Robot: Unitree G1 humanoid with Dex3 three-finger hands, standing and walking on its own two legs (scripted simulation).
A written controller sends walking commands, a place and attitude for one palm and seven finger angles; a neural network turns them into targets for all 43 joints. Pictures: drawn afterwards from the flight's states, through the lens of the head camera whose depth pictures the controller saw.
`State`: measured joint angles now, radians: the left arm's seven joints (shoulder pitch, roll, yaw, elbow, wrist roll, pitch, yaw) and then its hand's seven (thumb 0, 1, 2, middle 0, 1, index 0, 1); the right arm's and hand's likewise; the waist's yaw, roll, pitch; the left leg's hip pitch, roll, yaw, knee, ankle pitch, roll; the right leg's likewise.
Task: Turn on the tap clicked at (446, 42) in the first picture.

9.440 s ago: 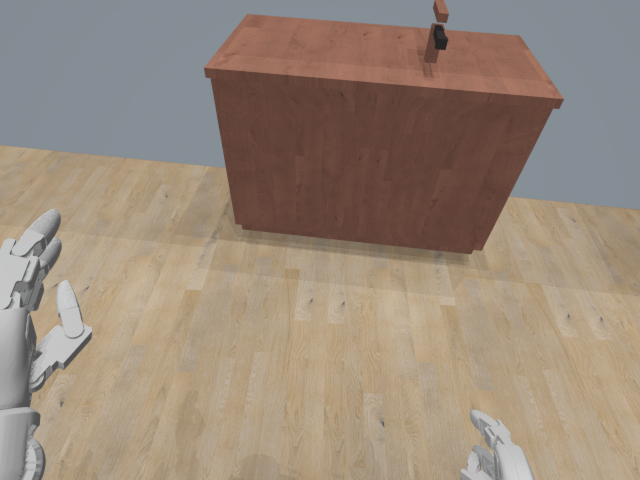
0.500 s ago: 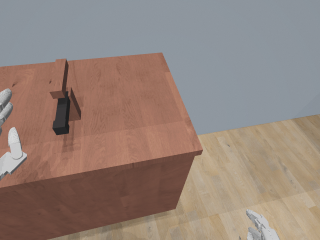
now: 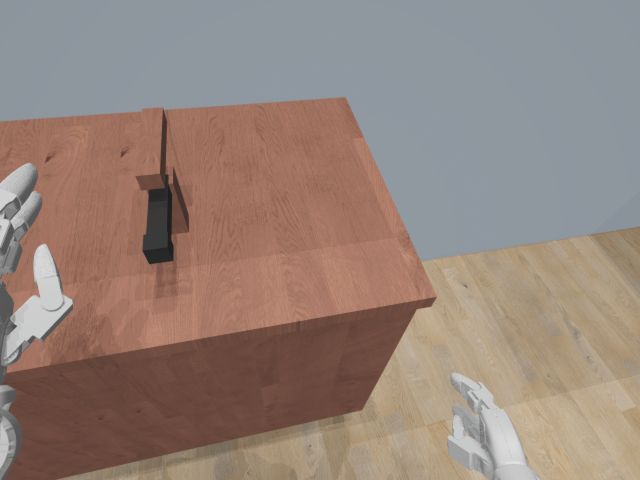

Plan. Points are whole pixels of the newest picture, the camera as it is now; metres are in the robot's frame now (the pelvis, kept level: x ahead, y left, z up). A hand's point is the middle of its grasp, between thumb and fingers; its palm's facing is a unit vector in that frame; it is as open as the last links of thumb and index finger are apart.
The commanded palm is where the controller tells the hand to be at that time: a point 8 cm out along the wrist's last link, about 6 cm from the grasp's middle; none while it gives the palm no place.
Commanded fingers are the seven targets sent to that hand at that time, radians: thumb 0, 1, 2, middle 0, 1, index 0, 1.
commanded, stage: come to a stop and stand still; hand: left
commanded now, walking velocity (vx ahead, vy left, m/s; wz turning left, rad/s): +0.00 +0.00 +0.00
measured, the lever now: (158, 248) +0.34 +0.25 +0.08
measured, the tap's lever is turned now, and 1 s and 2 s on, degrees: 0 0 0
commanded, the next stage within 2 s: look again from close up in 0.10 s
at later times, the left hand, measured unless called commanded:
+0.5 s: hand (108, 302) +0.22 +0.23 +0.16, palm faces +0.34 -0.85 -0.40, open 7.4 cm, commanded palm +0.17 +0.26 +0.18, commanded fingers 0.00 0.90 0.90 -0.20 -0.30 -0.20 -0.30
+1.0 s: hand (139, 296) +0.23 +0.20 +0.17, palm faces +0.30 -0.84 -0.44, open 7.4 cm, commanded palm +0.17 +0.23 +0.18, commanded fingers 0.00 0.90 0.90 -0.20 -0.30 -0.20 -0.30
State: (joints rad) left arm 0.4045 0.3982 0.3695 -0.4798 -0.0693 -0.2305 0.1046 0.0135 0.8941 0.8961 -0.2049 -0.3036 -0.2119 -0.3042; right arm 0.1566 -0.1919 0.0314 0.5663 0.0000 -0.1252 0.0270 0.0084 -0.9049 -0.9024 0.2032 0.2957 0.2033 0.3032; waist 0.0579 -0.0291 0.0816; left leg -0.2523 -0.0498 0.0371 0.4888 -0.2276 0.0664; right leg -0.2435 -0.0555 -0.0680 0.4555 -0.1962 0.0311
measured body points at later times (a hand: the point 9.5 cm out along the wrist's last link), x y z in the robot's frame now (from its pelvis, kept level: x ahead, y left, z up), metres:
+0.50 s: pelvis +0.01 -0.02 +0.00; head +0.02 -0.01 +0.45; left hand +0.20 +0.27 +0.18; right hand +0.18 -0.25 -0.07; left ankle +0.02 +0.07 -0.74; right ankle +0.03 -0.14 -0.74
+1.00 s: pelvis +0.00 -0.04 +0.00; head +0.03 -0.02 +0.45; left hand +0.21 +0.24 +0.19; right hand +0.19 -0.26 -0.06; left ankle +0.02 +0.07 -0.74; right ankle +0.03 -0.14 -0.74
